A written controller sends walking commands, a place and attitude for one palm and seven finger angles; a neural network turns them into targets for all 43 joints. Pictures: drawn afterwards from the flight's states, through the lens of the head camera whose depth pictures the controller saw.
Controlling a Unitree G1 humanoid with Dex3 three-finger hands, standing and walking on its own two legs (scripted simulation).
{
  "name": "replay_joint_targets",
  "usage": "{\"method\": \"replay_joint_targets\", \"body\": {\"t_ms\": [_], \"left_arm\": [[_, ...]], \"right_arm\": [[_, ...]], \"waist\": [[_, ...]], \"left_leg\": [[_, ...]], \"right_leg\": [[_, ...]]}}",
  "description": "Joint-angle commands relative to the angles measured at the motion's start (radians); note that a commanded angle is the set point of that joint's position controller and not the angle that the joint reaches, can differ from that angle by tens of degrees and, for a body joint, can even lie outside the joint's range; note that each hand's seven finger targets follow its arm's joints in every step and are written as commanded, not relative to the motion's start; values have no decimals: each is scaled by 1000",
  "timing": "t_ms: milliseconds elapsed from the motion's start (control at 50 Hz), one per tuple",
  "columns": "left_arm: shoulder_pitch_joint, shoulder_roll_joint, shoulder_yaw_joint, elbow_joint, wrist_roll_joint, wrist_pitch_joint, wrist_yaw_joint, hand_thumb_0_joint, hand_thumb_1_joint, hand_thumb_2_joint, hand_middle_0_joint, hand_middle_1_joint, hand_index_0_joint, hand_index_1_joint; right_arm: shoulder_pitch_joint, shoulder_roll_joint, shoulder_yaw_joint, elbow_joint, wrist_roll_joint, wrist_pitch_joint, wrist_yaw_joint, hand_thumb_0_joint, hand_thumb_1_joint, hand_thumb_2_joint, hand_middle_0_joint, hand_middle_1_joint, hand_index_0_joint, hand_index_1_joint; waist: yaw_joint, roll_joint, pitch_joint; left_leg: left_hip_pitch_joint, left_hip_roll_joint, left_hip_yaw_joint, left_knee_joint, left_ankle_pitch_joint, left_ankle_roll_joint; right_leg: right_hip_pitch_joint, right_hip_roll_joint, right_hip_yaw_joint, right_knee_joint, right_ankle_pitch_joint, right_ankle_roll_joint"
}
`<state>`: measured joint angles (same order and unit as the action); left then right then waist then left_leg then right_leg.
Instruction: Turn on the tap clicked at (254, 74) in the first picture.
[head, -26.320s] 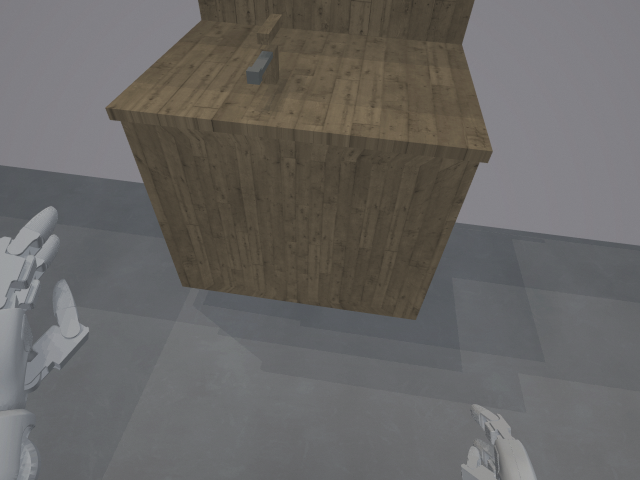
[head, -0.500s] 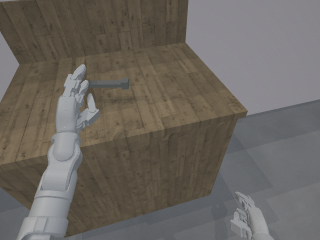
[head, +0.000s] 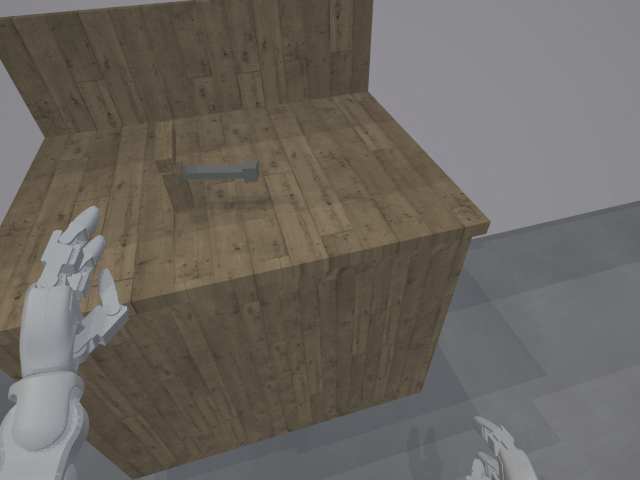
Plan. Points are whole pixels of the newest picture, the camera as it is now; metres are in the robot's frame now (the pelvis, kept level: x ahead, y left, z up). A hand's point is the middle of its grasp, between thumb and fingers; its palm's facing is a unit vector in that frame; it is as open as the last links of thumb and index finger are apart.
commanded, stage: draw the hand back beside the body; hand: left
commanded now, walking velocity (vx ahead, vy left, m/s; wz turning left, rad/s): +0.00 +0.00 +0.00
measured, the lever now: (251, 171) +0.58 +0.21 +0.10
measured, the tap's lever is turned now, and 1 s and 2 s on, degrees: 74 74 74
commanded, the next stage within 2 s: step back with the hand held close in 0.36 s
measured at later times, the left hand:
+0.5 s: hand (106, 325) +0.20 +0.24 +0.16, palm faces +0.45 -0.83 -0.32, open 7.4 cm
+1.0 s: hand (90, 342) +0.19 +0.26 +0.15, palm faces +0.41 -0.78 -0.46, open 7.4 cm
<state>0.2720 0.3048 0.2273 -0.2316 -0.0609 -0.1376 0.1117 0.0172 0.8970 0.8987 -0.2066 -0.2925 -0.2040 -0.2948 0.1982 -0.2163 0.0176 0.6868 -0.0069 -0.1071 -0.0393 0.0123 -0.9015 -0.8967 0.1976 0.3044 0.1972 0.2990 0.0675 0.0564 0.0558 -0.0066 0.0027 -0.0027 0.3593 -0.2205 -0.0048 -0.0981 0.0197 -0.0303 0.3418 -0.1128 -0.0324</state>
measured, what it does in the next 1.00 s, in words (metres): stands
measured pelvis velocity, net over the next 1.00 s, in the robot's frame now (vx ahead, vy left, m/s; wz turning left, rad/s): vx -0.03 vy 0.02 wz -0.02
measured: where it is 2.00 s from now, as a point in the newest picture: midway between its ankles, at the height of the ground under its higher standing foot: outside the picture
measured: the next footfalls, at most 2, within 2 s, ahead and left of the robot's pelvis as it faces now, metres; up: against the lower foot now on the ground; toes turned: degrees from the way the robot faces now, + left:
right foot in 1.40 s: -0.09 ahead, -0.09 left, +0.00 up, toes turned -1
left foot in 1.80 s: -0.20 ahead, +0.11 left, +0.00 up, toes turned +4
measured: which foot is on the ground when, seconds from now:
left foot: down 0.00-1.00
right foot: down 0.00-1.00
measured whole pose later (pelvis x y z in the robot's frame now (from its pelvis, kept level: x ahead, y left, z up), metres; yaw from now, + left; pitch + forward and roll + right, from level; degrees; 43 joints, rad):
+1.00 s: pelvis -0.03 +0.02 -0.02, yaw -1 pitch -1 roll +2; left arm 0.47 0.35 0.34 -0.45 -0.01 -0.14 0.16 0.02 0.89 0.90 -0.22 -0.30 -0.21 -0.31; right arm 0.21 -0.23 0.00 0.55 -0.01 -0.04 -0.07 0.01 -0.90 -0.90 0.20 0.30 0.20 0.30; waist 0.02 0.03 0.04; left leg -0.27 -0.04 0.04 0.56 -0.27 0.03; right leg -0.39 -0.02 0.01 0.58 -0.17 0.00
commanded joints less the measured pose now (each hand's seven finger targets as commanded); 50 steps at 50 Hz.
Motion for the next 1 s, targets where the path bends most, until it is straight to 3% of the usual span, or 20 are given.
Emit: {"method": "replay_joint_targets", "body": {"t_ms": [0, 60, 80, 140, 160, 240, 280, 340, 380, 440, 460, 480, 500, 540, 660, 740, 800, 860, 920, 980], "left_arm": [[-71, 198, 140, -296, -4, -78, 26, 0, 900, 900, -200, -300, -200, -300], [13, 218, 177, -331, -4, -79, 27, 0, 900, 900, -200, -300, -200, -300], [-17, 179, 135, -333, -1, -78, 24, 0, 900, 900, -200, -300, -200, -300], [-74, 179, 121, -306, 2, -73, 33, 0, 900, 900, -200, -300, -200, -300], [-98, 180, 119, -310, 4, -71, 35, 0, 900, 900, -200, -300, -200, -300], [-106, 179, 114, -286, 8, -63, 46, 0, 900, 900, -200, -300, -200, -300], [-88, 180, 122, -284, 5, -58, 48, 0, 900, 900, -200, -300, -200, -300], [-77, 188, 125, -306, 5, -58, 43, 0, 900, 900, -200, -300, -200, -300], [-65, 190, 134, -310, 6, -59, 43, 0, 900, 900, -200, -300, -200, -300], [-36, 192, 145, -290, 0, -52, 35, 0, 900, 900, -200, -300, -200, -300], [-89, 187, 124, -336, 3, -56, 30, 0, 900, 900, -200, -300, -200, -300], [-71, 240, 214, -292, 11, -71, 34, 0, 900, 900, -200, -300, -200, -300], [-16, 186, 169, -258, 20, -71, 24, 0, 900, 900, -200, -300, -200, -300], [5, 170, 142, -287, 28, -71, 22, 0, 900, 900, -200, -300, -200, -300], [113, 234, 225, -427, 31, -82, 50, 0, 900, 900, -200, -300, -200, -300], [173, 227, 237, -444, 31, -69, 57, 0, 900, 900, -200, -300, -200, -300], [194, 214, 235, -443, 34, -64, 64, 0, 900, 900, -200, -300, -200, -300], [166, 202, 228, -446, 38, -62, 66, 0, 900, 900, -200, -300, -200, -300], [147, 180, 212, -398, 48, -58, 70, 0, 900, 900, -200, -300, -200, -300], [94, 206, 213, -416, 53, -64, 73, 0, 900, 900, -200, -300, -200, -300]], "right_arm": [[-182, -84, -41, -192, 1, -82, -9, 0, -900, -900, 200, 300, 200, 300], [-177, -90, -47, -191, 2, -94, -8, 0, -900, -900, 200, 300, 200, 300], [-177, -80, -42, -188, 2, -98, -8, 0, -900, -900, 200, 300, 200, 300], [-165, -89, -46, -184, 2, -111, -17, 0, -900, -900, 200, 300, 200, 300], [-166, -91, -47, -180, 5, -116, -18, 0, -900, -900, 200, 300, 200, 300], [-171, -89, -45, -178, 2, -123, -23, 0, -900, -900, 200, 300, 200, 300], [-175, -82, -40, -178, -1, -128, -23, 0, -900, -900, 200, 300, 200, 300], [-178, -84, -38, -180, -1, -126, -18, 0, -900, -900, 200, 300, 200, 300], [-179, -81, -35, -182, -3, -131, -16, 0, -900, -900, 200, 300, 200, 300], [-172, -84, -36, -183, -5, -126, -13, 0, -900, -900, 200, 300, 200, 300], [-180, -86, -34, -185, -2, -128, -12, 0, -900, -900, 200, 300, 200, 300], [-142, -128, -34, -232, 9, -99, -16, 0, -900, -900, 200, 300, 200, 300], [-122, -106, -33, -222, 4, -75, -14, 0, -900, -900, 200, 300, 200, 300], [-109, -104, -37, -235, 9, -49, -9, 0, -900, -900, 200, 300, 200, 300], [-108, -121, -53, -295, 3, -14, -30, 0, -900, -900, 200, 300, 200, 300], [-101, -122, -69, -314, 5, 13, -36, 0, -900, -900, 200, 300, 200, 300], [-98, -127, -72, -314, 3, 18, -39, 0, -900, -900, 200, 300, 200, 300], [-107, -136, -75, -308, -1, 15, -39, 0, -900, -900, 200, 300, 200, 300], [-96, -138, -74, -298, 0, 13, -40, 0, -900, -900, 200, 300, 200, 300], [-89, -127, -70, -294, 2, 12, -45, 0, -900, -900, 200, 300, 200, 300]], "waist": [[14, -11, -84], [15, 20, -51], [3, 40, -34], [-13, -33, -20], [-19, -9, -18], [-7, -24, -46], [2, 18, -58], [6, -18, -62], [11, 27, -68], [10, -39, -58], [2, -1, -70], [-49, -40, 48], [-52, -99, 15], [-60, -95, -39], [-34, 48, -239], [-36, -19, -247], [-37, 31, -230], [-39, 60, -176], [-46, 23, -123], [-62, -104, -106]], "left_leg": [[-134, 6, 18, -81, 21, 16], [-140, 7, 19, -69, 10, 16], [-144, 5, 23, -69, -6, 16], [-144, 3, 22, -58, -38, 25], [-130, 1, 22, -54, -46, 25], [-134, -4, 17, -55, -43, 27], [-136, -4, 14, -60, -31, 23], [-140, 0, 11, -64, -1, 22], [-140, 1, 9, -69, 27, 17], [-141, 8, 14, -66, 60, 20], [-123, 6, 15, -66, 71, 19], [-206, 25, 11, -13, -33, 35], [-203, 23, -4, 22, -62, 39], [-172, 21, 4, 81, -47, 38], [-179, 63, -22, 35, 247, 27], [-209, 96, -33, 59, 383, 27], [-245, 122, -55, 39, 420, 31], [-346, 147, -83, -6, 260, 54], [-465, 154, -79, -2, 51, 75], [-484, 58, -32, 126, -180, 57]], "right_leg": [[102, -28, 16, -71, -94, 3], [79, -30, 23, -76, -104, 3], [66, -33, 24, -80, -120, 6], [43, -32, 27, -91, -159, 14], [28, -30, 27, -93, -163, 14], [52, -35, 21, -82, -174, 13], [71, -41, 21, -70, -153, 8], [84, -36, 16, -65, -128, 8], [97, -34, 11, -53, -90, 4], [99, -32, 14, -55, -56, 7], [94, -30, 13, -52, -42, 7], [-96, -70, 107, -117, -54, 24], [-109, -102, 112, -134, -102, 25], [-148, -141, 144, -146, -134, 12], [-11, -101, 48, 78, 194, 27], [-19, -82, 44, 147, 242, 40], [-45, -66, 42, 203, 144, 47], [-63, -46, 41, 253, 1, 51], [-54, -56, 63, 277, -38, 49], [-109, -143, 176, 114, 20, 14]]}}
